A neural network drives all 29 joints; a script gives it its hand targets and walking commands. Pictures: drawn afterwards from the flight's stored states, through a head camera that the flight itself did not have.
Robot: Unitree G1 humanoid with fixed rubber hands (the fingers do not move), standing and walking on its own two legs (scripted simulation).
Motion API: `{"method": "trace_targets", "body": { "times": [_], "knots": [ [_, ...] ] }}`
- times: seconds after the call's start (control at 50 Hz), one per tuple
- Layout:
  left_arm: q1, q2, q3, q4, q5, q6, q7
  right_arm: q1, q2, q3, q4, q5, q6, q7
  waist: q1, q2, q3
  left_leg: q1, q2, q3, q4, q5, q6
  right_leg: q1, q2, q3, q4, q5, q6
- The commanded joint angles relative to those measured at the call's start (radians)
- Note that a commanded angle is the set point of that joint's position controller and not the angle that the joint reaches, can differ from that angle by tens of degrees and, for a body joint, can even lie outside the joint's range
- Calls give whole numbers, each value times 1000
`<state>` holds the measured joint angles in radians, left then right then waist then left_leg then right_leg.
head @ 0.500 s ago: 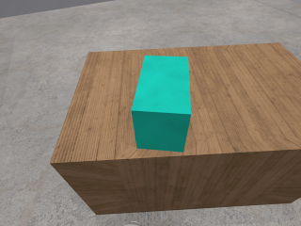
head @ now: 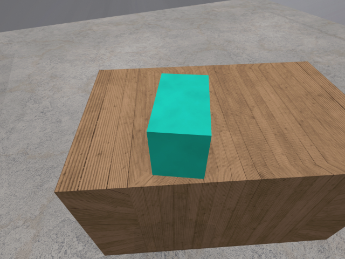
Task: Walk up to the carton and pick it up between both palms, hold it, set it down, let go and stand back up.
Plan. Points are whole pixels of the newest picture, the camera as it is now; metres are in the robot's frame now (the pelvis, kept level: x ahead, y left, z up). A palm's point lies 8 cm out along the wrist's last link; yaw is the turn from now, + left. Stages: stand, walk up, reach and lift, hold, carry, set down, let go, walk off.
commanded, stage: walk up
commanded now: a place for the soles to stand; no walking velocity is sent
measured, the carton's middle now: (181, 123) +0.57 -0.03 -0.01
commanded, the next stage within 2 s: none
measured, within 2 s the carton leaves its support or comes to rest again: neither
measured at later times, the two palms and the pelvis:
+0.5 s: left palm out of the picture +0.05 +0.26 -0.13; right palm out of the picture +0.08 -0.25 -0.13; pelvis +0.03 +0.00 +0.00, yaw -1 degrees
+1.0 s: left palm out of the picture +0.04 +0.27 -0.13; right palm out of the picture +0.04 -0.25 -0.13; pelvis +0.02 +0.01 +0.01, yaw -3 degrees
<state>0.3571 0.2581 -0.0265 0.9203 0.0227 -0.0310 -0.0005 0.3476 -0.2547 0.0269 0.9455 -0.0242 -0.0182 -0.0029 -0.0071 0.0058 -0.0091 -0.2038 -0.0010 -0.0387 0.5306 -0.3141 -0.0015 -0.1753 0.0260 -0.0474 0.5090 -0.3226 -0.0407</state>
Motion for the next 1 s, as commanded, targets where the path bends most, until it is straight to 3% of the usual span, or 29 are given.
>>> {"method": "trace_targets", "body": {
  "times": [0.0, 0.04, 0.08, 0.1, 0.12, 0.16, 0.2, 0.22, 0.26, 0.3, 0.34, 0.36, 0.38, 0.4, 0.42, 0.44, 0.46, 0.48, 0.5, 0.54, 0.56, 0.58, 0.62, 0.64, 0.7, 0.84, 0.88, 0.92, 0.98],
  "knots": [
    [54, 151, 29, -18, -10, -3, 9, 3, -74, -4, -47, -5, -26, -3, 24, -82, 73, -93, 34, -43, -12, 133, 42, 36, -187, 213, -132, 240, -68],
    [42, 143, 27, -25, -7, 1, 9, 4, -90, -9, -53, -4, -24, -7, 18, -89, 78, -86, 35, -17, 8, 172, 33, 30, -165, 184, -127, 269, -57],
    [31, 141, 32, -29, -8, 4, 9, 7, -79, -7, -56, -4, -26, -9, 5, -35, 42, -37, 49, -41, 9, 251, 44, 19, -153, 157, -82, 354, -50],
    [4, 134, 30, -34, -7, 6, 10, 30, -83, -7, -43, 2, -29, -12, -3, -68, 38, -10, 65, -63, -11, 317, 49, 23, -122, 106, -34, 387, -37],
    [12, 126, 26, -41, -7, 5, 8, 31, -121, -18, -52, -1, -30, -14, 1, -10, 5, 47, 78, -78, -19, 389, 67, -9, -107, 88, 5, 398, -24],
    [-6, 107, 24, -53, -1, 11, 8, 69, -155, -35, -40, -2, -27, -17, -20, 53, -20, 119, 141, -159, -43, 424, 111, -103, -74, 61, 94, 255, 3],
    [-28, 76, 18, -63, 13, 18, 12, 58, -163, -44, -41, 1, -15, -19, -16, 111, 38, 96, 218, -269, -115, 315, 165, -163, -55, 42, 110, 54, 17],
    [-19, 77, 19, -67, 13, 17, 13, 33, -163, -40, -42, -1, -9, -19, -4, 122, 79, 80, 229, -256, -115, 318, 169, -175, -57, 54, 76, 24, 20],
    [18, 84, 27, -56, 20, 8, 14, 5, -128, -33, -53, 1, -6, -18, 8, 72, 76, 14, 207, -208, -73, 378, 146, -75, -74, 72, 2, 108, 18],
    [50, 126, 39, -47, 2, -3, 13, -38, -101, -17, -58, 1, -12, -10, 35, 13, 46, -95, 93, -75, 37, 399, 83, 85, -114, 163, -32, 372, -22],
    [85, 163, 47, -32, -4, -2, 14, -35, -69, 0, -68, -7, -10, -17, 38, -107, 0, -158, 33, 8, 127, 277, 37, 196, -205, 231, -42, 607, -83],
    [91, 156, 51, -27, -11, 1, 16, -52, -81, -6, -71, -6, -10, -18, 52, -80, 0, -191, 18, 41, 150, 159, 23, 220, -234, 262, -67, 638, -103],
    [95, 155, 48, -28, -10, 4, 18, -72, -75, -4, -85, -9, -5, -19, 56, -112, 11, -230, 8, 51, 190, -62, 20, 225, -275, 297, -89, 665, -131],
    [92, 147, 46, -22, -6, 7, 19, -99, -56, -2, -88, -15, -4, -18, 60, -132, 62, -275, 12, 64, 197, -205, 14, 217, -289, 309, -111, 642, -153],
    [60, 142, 44, -28, -4, 11, 19, -97, -44, 2, -96, -19, -7, -20, 42, -164, 91, -267, 24, 59, 159, -231, 20, 177, -289, 282, -106, 605, -160],
    [45, 124, 41, -26, -1, 15, 17, -94, -40, -2, -101, -11, -13, -18, 31, -136, 94, -202, 21, 68, 104, -197, 15, 112, -255, 242, -102, 568, -145],
    [21, 133, 38, -23, 2, 19, 14, -79, -41, -3, -101, -8, -17, -19, 9, -96, 108, -94, 20, 65, -9, -32, 24, 34, -211, 186, -82, 550, -107],
    [-34, 149, 36, -31, -3, 19, 14, -26, -56, -6, -79, 2, -27, -19, -20, -64, 74, 23, 60, 26, -58, 331, 33, -22, -148, 111, -14, 565, -55],
    [-23, 123, 23, -32, -5, 13, 12, 14, -97, -16, -64, 3, -29, -17, -24, -18, 21, 121, 89, -36, -39, 558, 57, -77, -105, 98, 52, 483, -16],
    [30, 71, 6, -18, -15, 19, 13, 25, -173, -44, -55, -2, -16, -24, -15, 59, -53, 178, 247, -204, -112, 449, 153, -131, -59, 83, 100, 31, 31],
    [23, 59, 11, -17, -5, 30, 22, -13, -182, -50, -63, 7, -6, -23, 2, 120, 20, 53, 279, -230, -153, 349, 178, -76, -62, 86, 54, -52, 33],
    [24, 59, 6, -10, -4, 31, 24, -73, -158, -35, -64, 11, 1, -19, 15, 132, 81, 7, 257, -192, -166, 275, 162, -69, -85, 97, -13, -4, 26],
    [15, 101, 16, 20, -6, 20, 18, -105, -104, -17, -60, 9, 7, -16, 14, 29, 100, -8, 156, -97, -132, 306, 97, -44, -91, 124, -86, 153, 12],
    [23, 114, 17, 30, -6, 16, 16, -101, -103, -9, -64, 10, 4, -15, 5, 27, 114, 1, 125, -57, -112, 312, 79, -60, -99, 140, -107, 212, 9],
    [29, 120, 6, 50, -15, 4, 16, -64, -106, -12, -27, 12, -8, -14, -2, -10, 32, 88, 114, -36, -96, 404, 70, -28, -112, 138, -89, 340, -1],
    [17, 123, 8, 76, -19, 14, 18, -79, -110, -3, 10, 11, -3, -20, 8, -3, 28, 74, 109, -19, -133, 286, 63, -3, -117, 142, -138, 242, -7],
    [18, 115, 6, 84, -21, 13, 20, -88, -111, -5, 7, 1, 1, -19, 6, -58, 54, 53, 108, -13, -136, 210, 59, -14, -118, 160, -171, 208, -7],
    [1, 116, 1, 83, -13, 14, 20, -70, -106, 0, 22, 3, 1, -15, 3, -43, 85, 33, 103, -15, -162, 130, 50, -18, -119, 161, -184, 155, -9],
    [10, 110, -3, 101, -23, 12, 15, -59, -124, 2, 44, 3, -4, -17, 6, -9, 94, 58, 106, -16, -167, 175, 54, -52, -109, 154, -183, 120, -8]
  ]
}}
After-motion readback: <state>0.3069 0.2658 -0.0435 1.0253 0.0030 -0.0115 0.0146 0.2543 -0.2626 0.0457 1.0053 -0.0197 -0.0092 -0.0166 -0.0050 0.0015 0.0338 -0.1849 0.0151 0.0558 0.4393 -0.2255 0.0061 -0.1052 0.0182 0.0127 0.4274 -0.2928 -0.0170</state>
